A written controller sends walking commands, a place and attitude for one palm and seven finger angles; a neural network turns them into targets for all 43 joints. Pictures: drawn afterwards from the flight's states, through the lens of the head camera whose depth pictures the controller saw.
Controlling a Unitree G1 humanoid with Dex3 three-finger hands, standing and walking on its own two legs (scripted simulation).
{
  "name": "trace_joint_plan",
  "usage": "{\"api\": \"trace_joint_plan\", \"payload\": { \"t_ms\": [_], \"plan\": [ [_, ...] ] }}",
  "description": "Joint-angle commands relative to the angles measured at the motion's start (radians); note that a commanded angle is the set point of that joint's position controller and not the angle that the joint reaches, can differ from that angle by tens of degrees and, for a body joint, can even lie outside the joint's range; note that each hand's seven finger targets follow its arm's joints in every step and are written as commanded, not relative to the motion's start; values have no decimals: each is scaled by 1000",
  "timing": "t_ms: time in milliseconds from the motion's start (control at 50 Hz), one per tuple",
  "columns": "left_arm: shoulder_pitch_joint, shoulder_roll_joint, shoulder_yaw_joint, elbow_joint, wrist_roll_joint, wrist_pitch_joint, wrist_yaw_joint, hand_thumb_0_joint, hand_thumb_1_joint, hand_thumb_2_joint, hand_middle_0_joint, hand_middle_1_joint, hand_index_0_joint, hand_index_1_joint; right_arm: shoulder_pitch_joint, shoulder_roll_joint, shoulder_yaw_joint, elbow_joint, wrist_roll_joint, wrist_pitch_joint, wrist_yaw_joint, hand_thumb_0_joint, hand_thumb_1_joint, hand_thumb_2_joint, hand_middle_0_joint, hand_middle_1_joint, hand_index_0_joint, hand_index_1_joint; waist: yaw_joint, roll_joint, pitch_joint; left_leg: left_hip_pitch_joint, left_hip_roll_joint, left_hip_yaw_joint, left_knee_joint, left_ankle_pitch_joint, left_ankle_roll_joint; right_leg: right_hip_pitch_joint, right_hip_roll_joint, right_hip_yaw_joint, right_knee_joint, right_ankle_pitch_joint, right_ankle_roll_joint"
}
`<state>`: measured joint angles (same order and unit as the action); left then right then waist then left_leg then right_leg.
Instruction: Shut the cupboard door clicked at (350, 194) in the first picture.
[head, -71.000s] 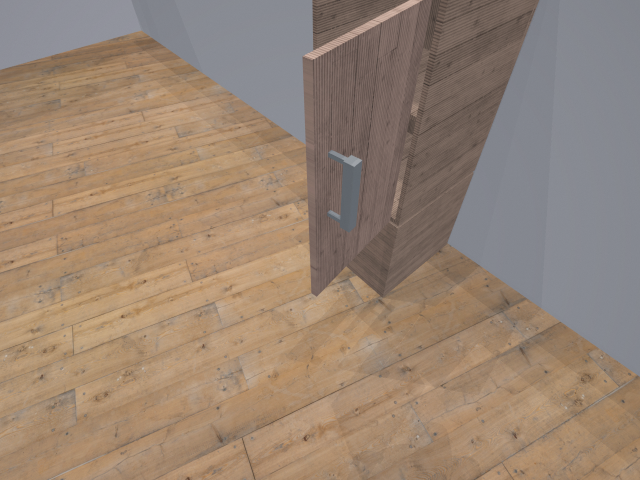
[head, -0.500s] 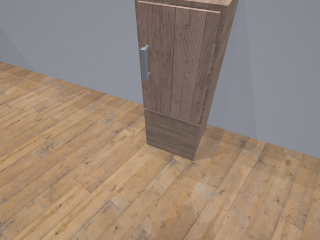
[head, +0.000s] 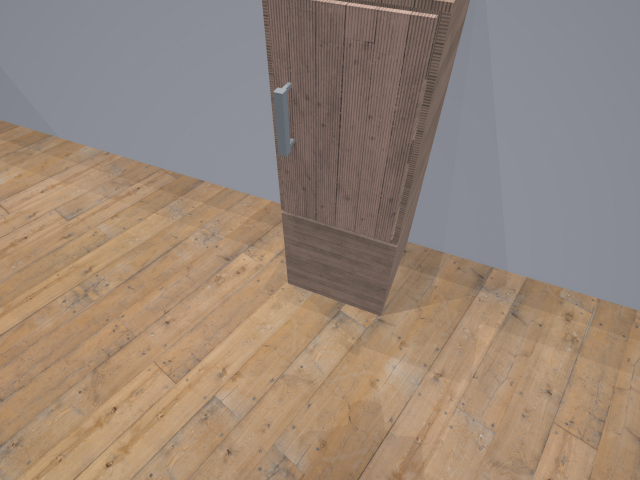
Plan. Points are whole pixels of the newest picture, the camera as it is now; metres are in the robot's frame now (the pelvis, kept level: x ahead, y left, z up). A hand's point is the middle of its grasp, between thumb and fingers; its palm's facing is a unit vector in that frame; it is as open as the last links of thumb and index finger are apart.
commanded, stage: look to check the result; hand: left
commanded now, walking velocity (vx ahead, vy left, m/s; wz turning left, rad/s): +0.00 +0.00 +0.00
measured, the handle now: (286, 119) +0.88 +0.12 -0.01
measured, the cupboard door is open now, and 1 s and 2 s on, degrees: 0 0 0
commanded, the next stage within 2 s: stand and wait in 0.42 s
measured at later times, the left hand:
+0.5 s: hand out of the picture -0.01 +0.14 -0.18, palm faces +0.04 -0.99 -0.16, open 7.3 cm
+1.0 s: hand out of the picture -0.01 +0.14 -0.18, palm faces +0.03 -0.98 -0.18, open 7.3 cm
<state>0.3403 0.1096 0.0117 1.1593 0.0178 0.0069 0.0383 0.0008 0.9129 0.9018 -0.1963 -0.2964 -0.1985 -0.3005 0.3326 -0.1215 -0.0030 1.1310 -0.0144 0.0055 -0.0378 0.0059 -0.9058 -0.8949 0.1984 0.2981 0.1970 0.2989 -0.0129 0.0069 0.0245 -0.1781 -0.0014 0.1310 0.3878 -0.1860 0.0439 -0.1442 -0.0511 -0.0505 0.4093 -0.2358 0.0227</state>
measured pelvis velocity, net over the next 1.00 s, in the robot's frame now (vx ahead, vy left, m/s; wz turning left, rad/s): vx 0.02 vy -0.02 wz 0.00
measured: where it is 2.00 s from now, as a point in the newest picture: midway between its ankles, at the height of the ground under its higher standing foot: outside the picture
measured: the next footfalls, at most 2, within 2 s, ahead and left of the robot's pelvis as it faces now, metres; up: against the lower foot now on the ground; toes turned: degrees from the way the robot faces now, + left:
none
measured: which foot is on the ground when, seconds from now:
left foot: down 0.00-1.00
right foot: down 0.00-1.00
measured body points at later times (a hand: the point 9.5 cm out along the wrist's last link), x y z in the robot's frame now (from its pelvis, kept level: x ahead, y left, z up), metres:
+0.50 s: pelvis +0.01 -0.02 +0.00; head +0.01 -0.02 +0.45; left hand -0.01 +0.19 -0.16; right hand -0.01 -0.23 -0.16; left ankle +0.02 +0.09 -0.74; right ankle -0.01 -0.13 -0.74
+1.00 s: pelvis +0.02 -0.02 +0.00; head +0.02 -0.02 +0.45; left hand -0.01 +0.19 -0.16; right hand -0.01 -0.23 -0.16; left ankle +0.02 +0.09 -0.74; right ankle -0.01 -0.13 -0.74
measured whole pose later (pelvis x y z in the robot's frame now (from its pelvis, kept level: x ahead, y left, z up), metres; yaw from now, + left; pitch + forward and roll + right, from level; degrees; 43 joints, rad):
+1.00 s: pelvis +0.02 -0.02 +0.00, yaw +0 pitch -2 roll +0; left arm 0.32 0.12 0.01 1.15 0.01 0.00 0.04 0.00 0.91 0.90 -0.20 -0.30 -0.20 -0.30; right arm 0.30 -0.13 0.00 1.14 -0.01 0.01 -0.04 0.01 -0.91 -0.89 0.20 0.30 0.20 0.30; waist -0.01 0.00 0.04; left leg -0.15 0.03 0.12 0.38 -0.20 0.01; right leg -0.10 -0.01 -0.06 0.38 -0.25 -0.01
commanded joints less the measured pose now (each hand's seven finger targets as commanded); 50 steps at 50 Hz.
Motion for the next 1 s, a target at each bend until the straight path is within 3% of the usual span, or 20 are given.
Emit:
{"api": "trace_joint_plan", "payload": {
  "t_ms": [0, 160, 560, 980],
  "plan": [
    [77, 92, 11, -17, -2, -15, 3, 0, 900, 900, -200, -300, -200, -300, 70, -88, -13, -22, 1, -13, -3, 0, -900, -900, 200, 300, 200, 300, 4, -14, 86, -13, 114, -139, -100, -8, -5, -80, -51, 61, -79, 48, -48],
    [73, 97, 10, -19, -3, -18, 3, 0, 900, 900, -200, -300, -200, -300, 61, -88, -13, -19, 1, -12, -1, 0, -900, -900, 200, 300, 200, 300, 2, -34, 76, 6, 113, -132, -87, 20, -6, -77, -52, 68, -86, 61, -50],
    [59, 102, 10, -22, -5, -23, 3, 0, 900, 900, -200, -300, -200, -300, 46, -88, -10, -15, 0, -11, -3, 0, -900, -900, 200, 300, 200, 300, 5, 4, 76, 25, 113, -125, -77, 62, -13, -57, -54, 75, -111, 89, -56],
    [65, 112, 9, -24, -6, -26, 4, 0, 900, 900, -200, -300, -200, -300, 42, -97, -10, -12, 3, -8, -3, 0, -900, -900, 200, 300, 200, 300, 8, -23, 81, 37, 118, -119, -65, 82, -16, -52, -51, 76, -120, 108, -59]
  ]
}}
